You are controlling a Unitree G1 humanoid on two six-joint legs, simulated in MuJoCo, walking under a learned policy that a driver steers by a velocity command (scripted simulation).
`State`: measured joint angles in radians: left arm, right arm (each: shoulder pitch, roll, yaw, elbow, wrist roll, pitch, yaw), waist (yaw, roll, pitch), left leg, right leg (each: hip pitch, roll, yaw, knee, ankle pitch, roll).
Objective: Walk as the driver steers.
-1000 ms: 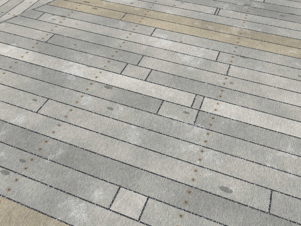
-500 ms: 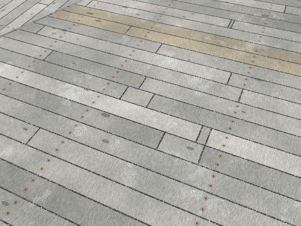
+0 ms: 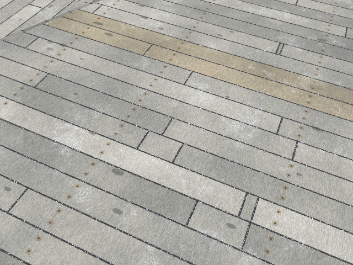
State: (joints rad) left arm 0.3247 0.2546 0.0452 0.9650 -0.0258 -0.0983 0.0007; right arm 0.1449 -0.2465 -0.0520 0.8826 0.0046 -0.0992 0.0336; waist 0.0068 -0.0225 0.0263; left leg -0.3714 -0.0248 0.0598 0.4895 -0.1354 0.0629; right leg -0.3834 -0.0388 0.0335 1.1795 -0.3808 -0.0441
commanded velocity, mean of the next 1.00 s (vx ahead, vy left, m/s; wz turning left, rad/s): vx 0.43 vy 0.00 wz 0.19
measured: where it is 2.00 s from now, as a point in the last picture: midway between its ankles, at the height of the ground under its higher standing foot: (161, 195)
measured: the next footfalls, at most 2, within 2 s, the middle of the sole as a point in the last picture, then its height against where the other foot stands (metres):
right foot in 0.44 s outside the picture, level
left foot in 0.96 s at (157, 221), level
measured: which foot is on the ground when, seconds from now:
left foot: down 0.00-0.46, up 0.48-0.94, down 0.96-1.00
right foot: up 0.00-0.42, down 0.44-0.94, up 0.96-1.00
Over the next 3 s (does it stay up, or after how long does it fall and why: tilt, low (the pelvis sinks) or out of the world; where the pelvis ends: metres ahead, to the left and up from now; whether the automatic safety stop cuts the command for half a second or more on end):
stays up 0.82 0.09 0.01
